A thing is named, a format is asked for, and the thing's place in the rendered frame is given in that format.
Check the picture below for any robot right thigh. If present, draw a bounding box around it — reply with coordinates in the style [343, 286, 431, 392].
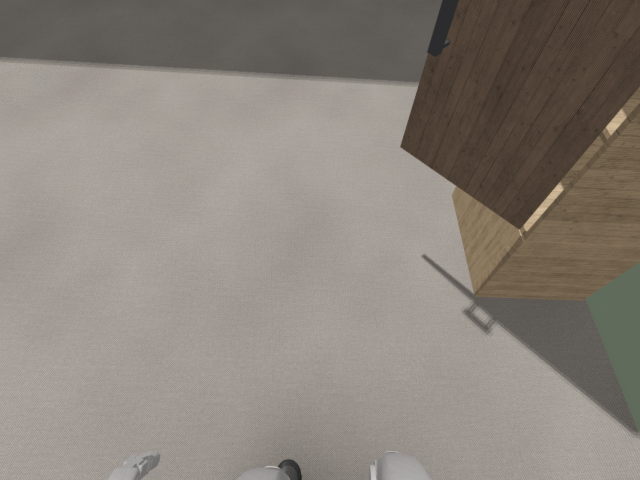
[369, 453, 432, 480]

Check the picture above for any cupboard door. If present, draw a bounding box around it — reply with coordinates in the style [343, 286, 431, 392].
[400, 0, 640, 230]

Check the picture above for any robot left hand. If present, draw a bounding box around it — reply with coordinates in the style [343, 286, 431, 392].
[108, 452, 160, 480]

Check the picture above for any robot left foot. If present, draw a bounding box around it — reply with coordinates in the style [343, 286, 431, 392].
[278, 459, 301, 480]

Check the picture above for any handle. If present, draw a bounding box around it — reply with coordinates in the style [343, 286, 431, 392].
[427, 0, 459, 57]

